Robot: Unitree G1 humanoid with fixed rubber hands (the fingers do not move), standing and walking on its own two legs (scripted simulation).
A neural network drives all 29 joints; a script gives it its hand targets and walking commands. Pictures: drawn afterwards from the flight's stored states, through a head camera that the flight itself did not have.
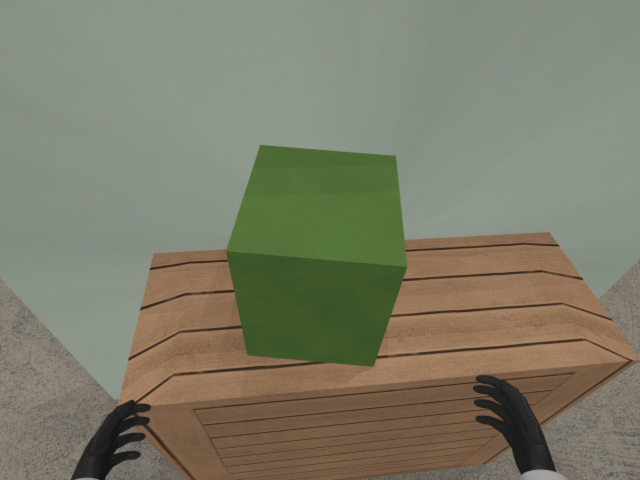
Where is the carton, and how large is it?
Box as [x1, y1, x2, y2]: [226, 145, 406, 366]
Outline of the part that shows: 260,145 226,250 247,354 373,366 406,268 395,156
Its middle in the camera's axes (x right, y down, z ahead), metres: +0.00 +0.02 +0.58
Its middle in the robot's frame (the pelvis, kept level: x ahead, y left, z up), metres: +0.42 +0.03 +0.03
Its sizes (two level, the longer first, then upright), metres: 0.210 0.200 0.250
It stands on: a pedestal, 0.68 m high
